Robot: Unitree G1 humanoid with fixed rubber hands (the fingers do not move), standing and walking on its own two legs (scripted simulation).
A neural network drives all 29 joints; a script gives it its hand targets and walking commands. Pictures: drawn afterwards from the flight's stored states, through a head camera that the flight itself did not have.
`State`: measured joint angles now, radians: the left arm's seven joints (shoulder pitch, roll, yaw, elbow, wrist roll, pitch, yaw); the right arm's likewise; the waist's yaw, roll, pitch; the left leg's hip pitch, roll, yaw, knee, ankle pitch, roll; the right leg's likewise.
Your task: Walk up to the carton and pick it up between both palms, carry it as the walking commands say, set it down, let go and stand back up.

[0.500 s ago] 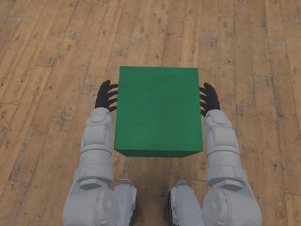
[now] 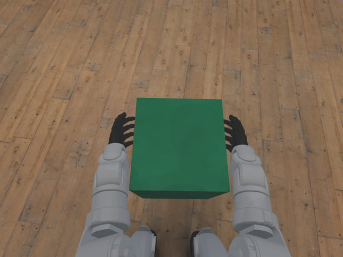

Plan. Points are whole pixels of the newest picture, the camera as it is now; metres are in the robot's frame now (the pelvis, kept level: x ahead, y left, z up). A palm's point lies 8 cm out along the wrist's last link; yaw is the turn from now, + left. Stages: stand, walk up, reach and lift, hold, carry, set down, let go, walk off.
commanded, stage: reach and lift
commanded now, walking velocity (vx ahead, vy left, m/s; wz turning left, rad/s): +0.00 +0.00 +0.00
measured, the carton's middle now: (176, 155) +0.38 +0.00 -0.10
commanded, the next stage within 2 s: none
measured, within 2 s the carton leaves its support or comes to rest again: neither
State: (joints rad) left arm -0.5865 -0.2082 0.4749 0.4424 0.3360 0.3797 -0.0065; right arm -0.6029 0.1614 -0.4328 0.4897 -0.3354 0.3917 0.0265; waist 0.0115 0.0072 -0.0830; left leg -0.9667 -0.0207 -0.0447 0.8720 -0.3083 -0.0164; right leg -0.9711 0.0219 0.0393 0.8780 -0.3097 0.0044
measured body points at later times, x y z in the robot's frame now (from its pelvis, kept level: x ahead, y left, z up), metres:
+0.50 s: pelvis +0.02 +0.00 +0.05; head +0.10 +0.00 +0.49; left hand +0.37 +0.15 +0.04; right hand +0.37 -0.14 +0.03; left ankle +0.05 +0.13 -0.68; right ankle +0.05 -0.12 -0.68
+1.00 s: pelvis +0.03 +0.00 +0.06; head +0.01 +0.00 +0.51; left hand +0.35 +0.15 +0.10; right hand +0.35 -0.14 +0.10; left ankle +0.05 +0.13 -0.68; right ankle +0.05 -0.12 -0.68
